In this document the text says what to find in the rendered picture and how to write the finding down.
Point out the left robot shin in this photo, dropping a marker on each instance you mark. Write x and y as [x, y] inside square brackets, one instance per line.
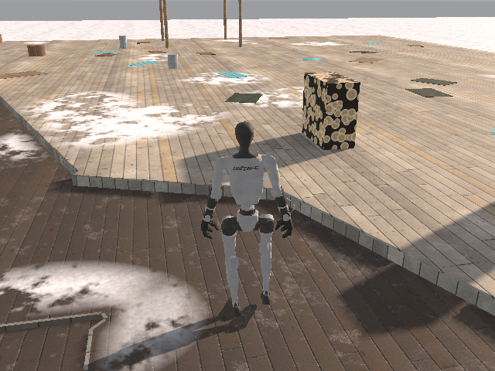
[233, 281]

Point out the robot shin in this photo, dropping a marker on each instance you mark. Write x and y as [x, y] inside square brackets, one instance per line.
[233, 281]
[266, 269]

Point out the robot right upper arm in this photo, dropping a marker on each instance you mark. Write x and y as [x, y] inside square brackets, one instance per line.
[273, 174]

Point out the left robot hand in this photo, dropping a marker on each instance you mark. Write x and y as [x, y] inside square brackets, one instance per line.
[205, 227]

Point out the right robot hand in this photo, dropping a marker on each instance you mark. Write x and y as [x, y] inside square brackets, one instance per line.
[288, 225]

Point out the robot left upper arm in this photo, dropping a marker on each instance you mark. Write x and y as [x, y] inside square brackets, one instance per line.
[218, 176]

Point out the robot right forearm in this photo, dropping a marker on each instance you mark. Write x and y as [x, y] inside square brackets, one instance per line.
[283, 206]

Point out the robot left forearm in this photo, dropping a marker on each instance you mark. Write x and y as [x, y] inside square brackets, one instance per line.
[210, 207]

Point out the right robot shin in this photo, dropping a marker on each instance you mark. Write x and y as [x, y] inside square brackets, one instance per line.
[266, 269]

